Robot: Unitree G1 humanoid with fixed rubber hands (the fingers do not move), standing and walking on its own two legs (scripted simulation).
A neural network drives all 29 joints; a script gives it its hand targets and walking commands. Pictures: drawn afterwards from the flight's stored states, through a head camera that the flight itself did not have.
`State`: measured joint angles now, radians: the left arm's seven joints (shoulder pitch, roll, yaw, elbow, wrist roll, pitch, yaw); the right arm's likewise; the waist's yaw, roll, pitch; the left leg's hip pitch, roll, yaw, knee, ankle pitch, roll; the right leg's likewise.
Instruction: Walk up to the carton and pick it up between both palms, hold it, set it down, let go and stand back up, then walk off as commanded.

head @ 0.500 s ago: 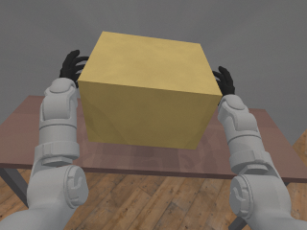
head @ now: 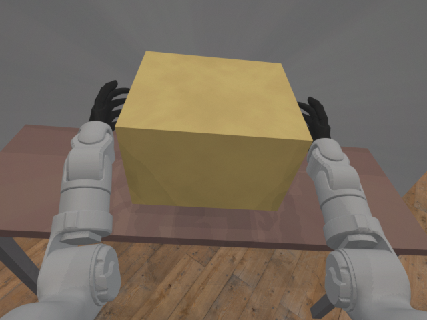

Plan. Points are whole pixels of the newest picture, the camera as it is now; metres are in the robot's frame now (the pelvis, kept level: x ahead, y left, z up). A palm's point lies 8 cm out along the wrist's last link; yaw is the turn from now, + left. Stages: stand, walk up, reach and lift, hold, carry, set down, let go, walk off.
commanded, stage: set down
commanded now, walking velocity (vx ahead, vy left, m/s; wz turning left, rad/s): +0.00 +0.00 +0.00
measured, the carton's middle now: (210, 129) +0.47 +0.00 +0.14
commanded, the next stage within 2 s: none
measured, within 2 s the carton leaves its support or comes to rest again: neither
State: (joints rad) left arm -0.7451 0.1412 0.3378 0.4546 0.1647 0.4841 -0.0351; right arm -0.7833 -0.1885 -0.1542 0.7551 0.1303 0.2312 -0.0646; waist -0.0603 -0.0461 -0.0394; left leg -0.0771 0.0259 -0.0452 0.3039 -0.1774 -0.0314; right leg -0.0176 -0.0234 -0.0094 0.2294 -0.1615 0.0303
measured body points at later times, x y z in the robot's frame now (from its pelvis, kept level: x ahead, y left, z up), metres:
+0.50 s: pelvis +0.00 -0.01 +0.00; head -0.01 +0.01 +0.45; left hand +0.42 +0.20 +0.17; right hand +0.42 -0.20 +0.17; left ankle -0.01 +0.13 -0.75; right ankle -0.02 -0.14 -0.75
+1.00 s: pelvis +0.01 +0.00 +0.00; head +0.03 +0.01 +0.45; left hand +0.45 +0.19 +0.14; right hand +0.44 -0.21 +0.13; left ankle -0.01 +0.13 -0.75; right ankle -0.02 -0.14 -0.75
